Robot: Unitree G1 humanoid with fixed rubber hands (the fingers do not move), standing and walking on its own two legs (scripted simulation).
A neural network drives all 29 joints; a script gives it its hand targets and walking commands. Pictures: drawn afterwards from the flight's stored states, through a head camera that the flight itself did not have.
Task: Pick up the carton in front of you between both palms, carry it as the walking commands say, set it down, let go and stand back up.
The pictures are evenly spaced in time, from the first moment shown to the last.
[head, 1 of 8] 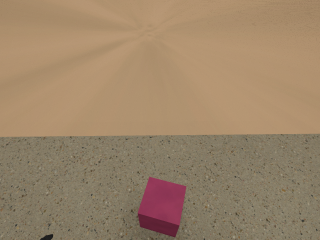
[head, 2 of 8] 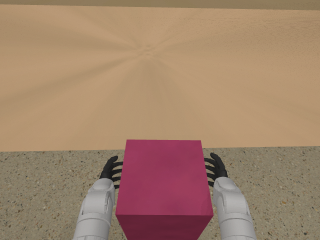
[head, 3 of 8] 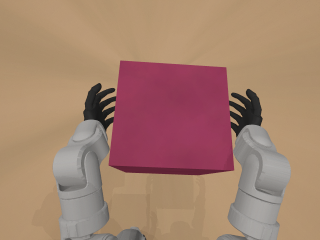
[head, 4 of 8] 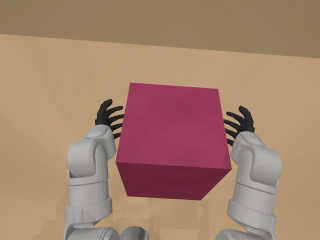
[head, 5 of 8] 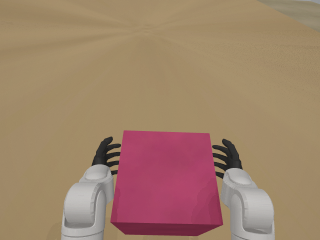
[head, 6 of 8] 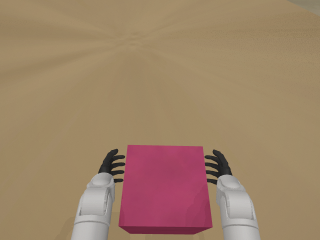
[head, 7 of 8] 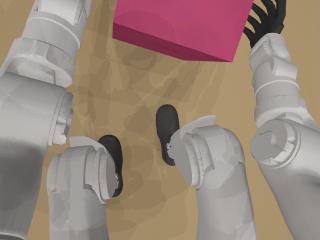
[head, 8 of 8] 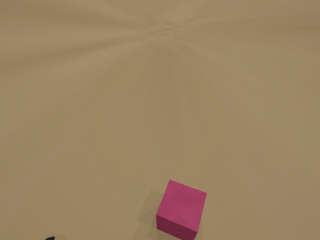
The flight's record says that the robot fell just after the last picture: no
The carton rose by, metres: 1.11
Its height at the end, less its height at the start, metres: +0.42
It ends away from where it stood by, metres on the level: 6.10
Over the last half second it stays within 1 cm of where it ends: yes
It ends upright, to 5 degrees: yes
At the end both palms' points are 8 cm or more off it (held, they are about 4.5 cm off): yes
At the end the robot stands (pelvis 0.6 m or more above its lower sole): yes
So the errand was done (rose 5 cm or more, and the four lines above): yes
